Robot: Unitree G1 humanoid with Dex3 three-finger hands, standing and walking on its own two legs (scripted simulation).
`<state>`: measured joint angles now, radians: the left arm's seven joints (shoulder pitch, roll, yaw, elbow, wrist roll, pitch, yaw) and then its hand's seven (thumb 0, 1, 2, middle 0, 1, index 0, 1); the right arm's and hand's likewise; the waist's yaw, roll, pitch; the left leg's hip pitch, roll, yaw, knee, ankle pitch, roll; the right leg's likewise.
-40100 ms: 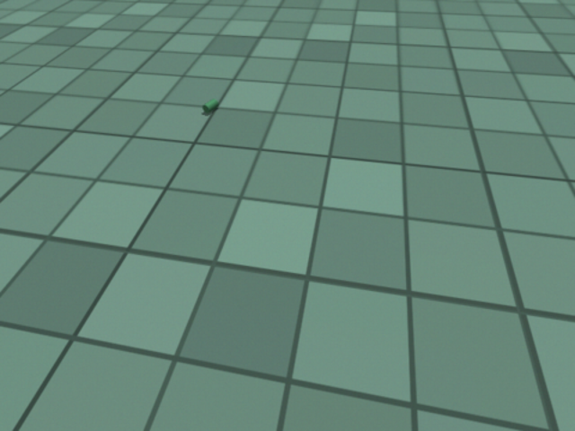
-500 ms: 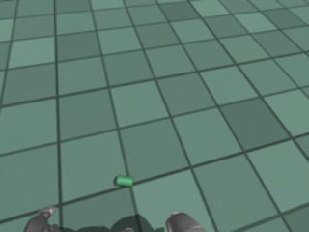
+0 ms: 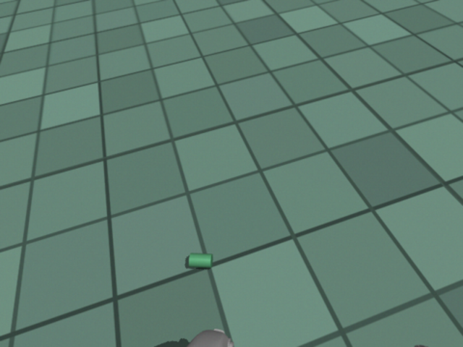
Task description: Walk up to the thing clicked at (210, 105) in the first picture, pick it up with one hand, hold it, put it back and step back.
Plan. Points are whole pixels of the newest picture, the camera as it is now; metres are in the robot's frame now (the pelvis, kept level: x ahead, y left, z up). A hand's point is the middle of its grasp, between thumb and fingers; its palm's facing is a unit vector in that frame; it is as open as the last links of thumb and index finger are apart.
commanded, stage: step back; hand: left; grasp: from above
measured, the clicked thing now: (201, 260) +0.54 +0.21 -0.74
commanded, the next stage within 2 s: none
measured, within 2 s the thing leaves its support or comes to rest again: neither
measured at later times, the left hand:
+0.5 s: hand out of the picture -0.07 +0.27 -0.16, palm faces +0.02 -0.92 -0.39, open 7.4 cm
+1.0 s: hand out of the picture -0.22 +0.25 -0.15, palm faces +0.07 -0.92 -0.39, open 7.4 cm
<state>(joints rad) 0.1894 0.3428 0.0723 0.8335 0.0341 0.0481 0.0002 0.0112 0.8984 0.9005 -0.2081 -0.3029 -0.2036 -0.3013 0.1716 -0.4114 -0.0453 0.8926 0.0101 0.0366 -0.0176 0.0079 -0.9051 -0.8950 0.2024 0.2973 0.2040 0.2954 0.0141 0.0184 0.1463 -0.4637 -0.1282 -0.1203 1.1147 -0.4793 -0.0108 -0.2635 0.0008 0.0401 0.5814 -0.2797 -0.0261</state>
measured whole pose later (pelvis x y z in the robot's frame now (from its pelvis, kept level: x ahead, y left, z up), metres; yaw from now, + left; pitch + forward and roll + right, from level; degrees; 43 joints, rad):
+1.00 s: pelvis -0.34 -0.03 -0.01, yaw +4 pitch -3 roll +0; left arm 0.10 0.40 0.08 0.81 0.01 0.08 0.02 0.01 0.90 0.90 -0.21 -0.30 -0.20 -0.30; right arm 0.19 -0.36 -0.03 0.89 -0.04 0.03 0.00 0.01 -0.90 -0.89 0.20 0.30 0.21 0.30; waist 0.00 -0.04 0.18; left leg -0.29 -0.03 -0.02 0.62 -0.28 0.03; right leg -0.49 0.07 0.12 1.10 -0.52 -0.02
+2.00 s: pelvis -0.44 -0.07 +0.00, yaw +7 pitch -3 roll +0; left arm 0.20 0.35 0.06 0.99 0.03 -0.04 -0.01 0.01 0.90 0.90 -0.21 -0.30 -0.20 -0.30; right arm 0.22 -0.39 -0.06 1.02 -0.02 -0.01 0.02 0.01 -0.91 -0.90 0.20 0.30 0.20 0.30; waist 0.04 0.03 0.07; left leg -0.34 0.01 -0.05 0.69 -0.39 0.00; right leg -0.20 -0.03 -0.06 0.56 -0.31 -0.01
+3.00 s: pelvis -0.43 -0.04 +0.01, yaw +4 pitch -3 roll +0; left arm 0.13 0.36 0.01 1.14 0.02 -0.01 -0.01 0.01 0.90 0.90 -0.21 -0.30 -0.20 -0.30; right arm 0.12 -0.35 -0.02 1.16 -0.01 -0.01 0.02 0.01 -0.91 -0.90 0.20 0.30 0.20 0.30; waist 0.00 0.00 0.05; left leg -0.17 0.00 0.02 0.33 -0.12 0.01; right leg -0.08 -0.05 -0.01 0.33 -0.20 0.04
